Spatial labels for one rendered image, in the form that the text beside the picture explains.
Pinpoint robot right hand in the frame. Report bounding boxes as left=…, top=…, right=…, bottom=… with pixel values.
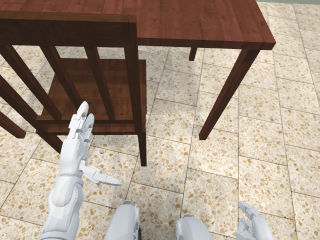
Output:
left=235, top=201, right=275, bottom=240

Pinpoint right robot thigh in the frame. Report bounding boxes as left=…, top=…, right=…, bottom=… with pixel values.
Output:
left=176, top=217, right=214, bottom=240

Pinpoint table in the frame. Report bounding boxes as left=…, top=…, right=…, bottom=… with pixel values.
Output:
left=0, top=0, right=276, bottom=141

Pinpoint left robot forearm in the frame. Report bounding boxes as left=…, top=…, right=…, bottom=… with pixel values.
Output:
left=37, top=175, right=84, bottom=240

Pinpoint left robot thigh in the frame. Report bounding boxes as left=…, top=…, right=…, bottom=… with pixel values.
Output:
left=103, top=204, right=140, bottom=240

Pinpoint chair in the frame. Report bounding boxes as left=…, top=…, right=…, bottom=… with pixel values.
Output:
left=0, top=10, right=147, bottom=167

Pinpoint robot thigh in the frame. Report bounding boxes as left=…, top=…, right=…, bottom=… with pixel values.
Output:
left=176, top=217, right=214, bottom=240
left=103, top=204, right=140, bottom=240

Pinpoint robot left hand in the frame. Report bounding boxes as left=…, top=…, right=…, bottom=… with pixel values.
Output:
left=59, top=101, right=122, bottom=186

